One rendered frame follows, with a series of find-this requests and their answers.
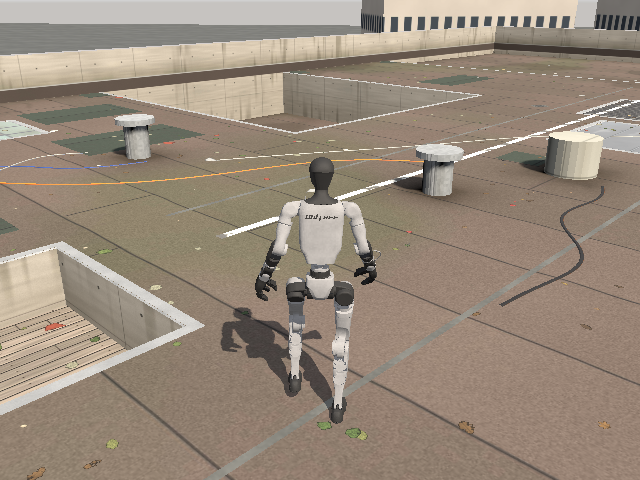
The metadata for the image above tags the robot left shin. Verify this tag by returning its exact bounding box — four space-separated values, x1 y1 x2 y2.
288 315 302 380

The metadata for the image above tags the left robot hand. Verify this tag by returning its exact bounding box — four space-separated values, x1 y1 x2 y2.
255 275 277 301

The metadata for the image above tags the robot left upper arm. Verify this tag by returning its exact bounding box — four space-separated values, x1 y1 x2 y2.
272 200 301 256

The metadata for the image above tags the robot right upper arm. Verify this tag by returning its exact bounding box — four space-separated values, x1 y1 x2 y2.
342 201 370 255

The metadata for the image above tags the right robot hand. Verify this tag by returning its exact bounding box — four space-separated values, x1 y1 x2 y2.
354 267 377 285

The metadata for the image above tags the left robot forearm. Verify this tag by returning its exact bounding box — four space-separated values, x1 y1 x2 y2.
259 240 281 282

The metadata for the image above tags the right robot forearm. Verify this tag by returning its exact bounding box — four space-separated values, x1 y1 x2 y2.
359 240 376 271

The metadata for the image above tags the robot torso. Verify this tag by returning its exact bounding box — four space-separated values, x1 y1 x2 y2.
298 196 344 300

